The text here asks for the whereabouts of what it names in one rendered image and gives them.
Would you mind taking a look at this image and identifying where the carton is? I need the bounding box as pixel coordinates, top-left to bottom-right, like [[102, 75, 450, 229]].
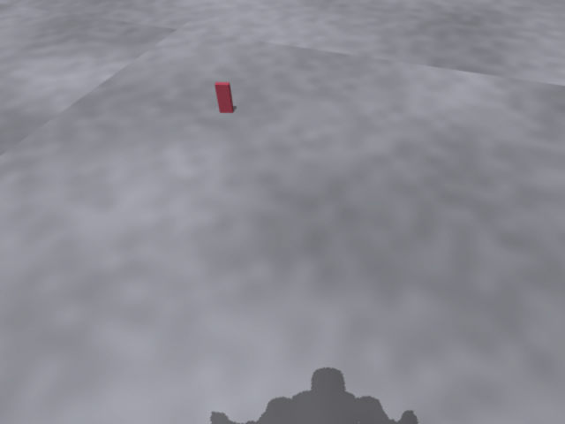
[[215, 82, 233, 113]]

